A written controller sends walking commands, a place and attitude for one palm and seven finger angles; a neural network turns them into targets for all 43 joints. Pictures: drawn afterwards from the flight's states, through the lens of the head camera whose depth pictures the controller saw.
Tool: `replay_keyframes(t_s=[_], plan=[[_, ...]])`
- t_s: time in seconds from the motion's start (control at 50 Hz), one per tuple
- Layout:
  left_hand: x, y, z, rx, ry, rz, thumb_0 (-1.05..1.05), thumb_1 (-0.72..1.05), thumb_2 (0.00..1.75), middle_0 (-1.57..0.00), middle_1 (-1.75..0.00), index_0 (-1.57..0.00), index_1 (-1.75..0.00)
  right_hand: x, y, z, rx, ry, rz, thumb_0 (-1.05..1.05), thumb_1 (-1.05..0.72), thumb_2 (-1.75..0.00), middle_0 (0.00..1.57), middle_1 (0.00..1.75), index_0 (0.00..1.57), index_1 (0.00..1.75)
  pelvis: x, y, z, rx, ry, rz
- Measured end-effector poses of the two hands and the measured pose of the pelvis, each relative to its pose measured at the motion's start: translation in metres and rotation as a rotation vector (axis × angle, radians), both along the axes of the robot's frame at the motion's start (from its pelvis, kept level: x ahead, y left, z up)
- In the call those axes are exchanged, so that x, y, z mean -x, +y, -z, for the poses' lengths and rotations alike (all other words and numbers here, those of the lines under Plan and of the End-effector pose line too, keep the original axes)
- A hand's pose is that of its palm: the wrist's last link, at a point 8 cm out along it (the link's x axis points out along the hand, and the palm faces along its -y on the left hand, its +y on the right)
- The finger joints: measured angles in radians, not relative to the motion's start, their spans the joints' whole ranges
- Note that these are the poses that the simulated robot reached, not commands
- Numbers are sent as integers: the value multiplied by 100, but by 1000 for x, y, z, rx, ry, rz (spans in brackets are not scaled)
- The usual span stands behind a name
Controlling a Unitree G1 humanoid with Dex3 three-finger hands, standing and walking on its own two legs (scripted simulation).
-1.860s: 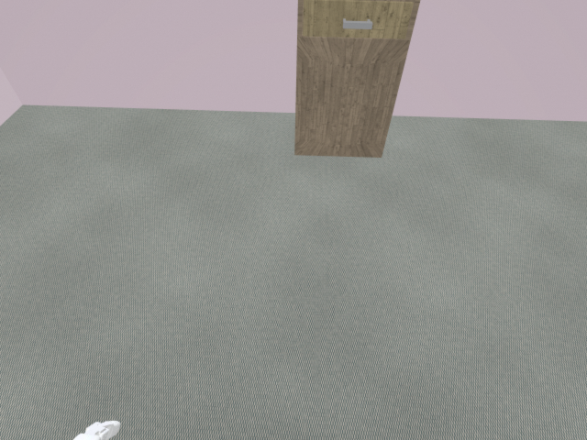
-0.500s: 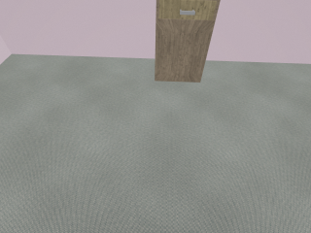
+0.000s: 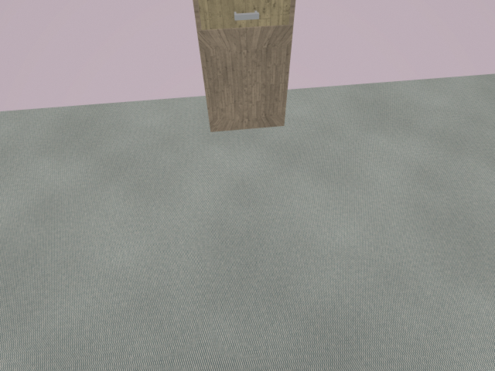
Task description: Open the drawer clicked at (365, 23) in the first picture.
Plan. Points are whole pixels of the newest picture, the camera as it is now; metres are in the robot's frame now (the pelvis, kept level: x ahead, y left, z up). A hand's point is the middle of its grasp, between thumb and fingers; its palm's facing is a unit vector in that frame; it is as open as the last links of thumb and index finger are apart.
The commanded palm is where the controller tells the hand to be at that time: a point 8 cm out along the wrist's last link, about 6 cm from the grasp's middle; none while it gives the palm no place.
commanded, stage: walk to a spot facing it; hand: left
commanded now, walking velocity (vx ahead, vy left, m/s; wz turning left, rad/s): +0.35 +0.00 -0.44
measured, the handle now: (246, 14) +1.64 +0.12 -0.05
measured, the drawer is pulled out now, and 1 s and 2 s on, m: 0.00 0.00 0.00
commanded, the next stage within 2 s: turn to face it in 1.88 s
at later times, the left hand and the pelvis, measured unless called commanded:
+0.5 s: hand out of the picture +0.12 +0.14 -0.17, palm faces -0.04 -0.99 -0.17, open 7.4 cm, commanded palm none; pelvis +0.19 -0.02 +0.00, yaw -9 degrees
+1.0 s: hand (204, 213) +0.52 +0.16 -0.17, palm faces -0.27 -0.95 -0.14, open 7.3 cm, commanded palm none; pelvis +0.41 +0.01 +0.01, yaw -19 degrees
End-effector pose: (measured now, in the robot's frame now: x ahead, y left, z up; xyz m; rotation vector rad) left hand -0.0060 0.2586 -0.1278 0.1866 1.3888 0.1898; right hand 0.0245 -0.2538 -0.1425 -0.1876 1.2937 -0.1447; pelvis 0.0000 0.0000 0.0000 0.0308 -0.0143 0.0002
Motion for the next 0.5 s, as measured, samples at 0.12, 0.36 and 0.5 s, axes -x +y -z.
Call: replay_keyframes(t_s=[0.12, 0.36, 0.5], plan=[[-44, -35, 7, -5, -78, 7, 0, 91, 90, -20, -30, -20, -30, 9, -22, 19, -25, 141, 47, 1, -90, -90, 20, 30, 21, 30, -33, -26, 12, 17, -5, 21], [-82, -79, -5, 69, 84, 53, 0, 91, 90, -20, -30, -20, -30, -142, -27, -15, -37, -117, 119, 1, -91, -90, 20, 30, 20, 30, -119, -36, -11, 20, 23, 128], [-130, -69, 9, 77, 133, 33, 0, 91, 90, -20, -30, -20, -30, -242, -2, -12, -56, -177, 87, 1, -91, -90, 20, 30, 20, 30, -188, -23, 0, 50, 22, 155]])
